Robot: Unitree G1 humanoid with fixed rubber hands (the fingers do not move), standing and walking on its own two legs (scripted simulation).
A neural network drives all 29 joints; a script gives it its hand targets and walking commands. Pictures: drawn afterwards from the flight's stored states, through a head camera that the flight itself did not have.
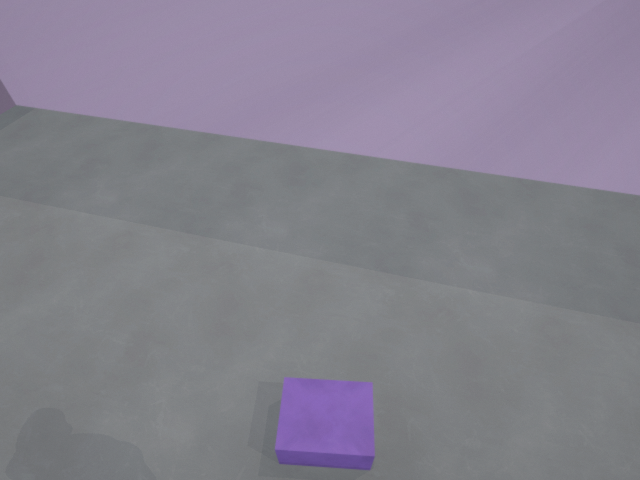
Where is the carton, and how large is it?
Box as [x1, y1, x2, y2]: [275, 377, 374, 469]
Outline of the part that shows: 284,377 275,444 275,451 279,463 369,469 374,456 372,382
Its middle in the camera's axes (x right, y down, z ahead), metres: +0.02 +0.54 +1.12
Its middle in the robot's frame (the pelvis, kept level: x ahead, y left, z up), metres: +0.44 +0.01 -0.71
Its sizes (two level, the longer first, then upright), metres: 0.261 0.195 0.141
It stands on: the floor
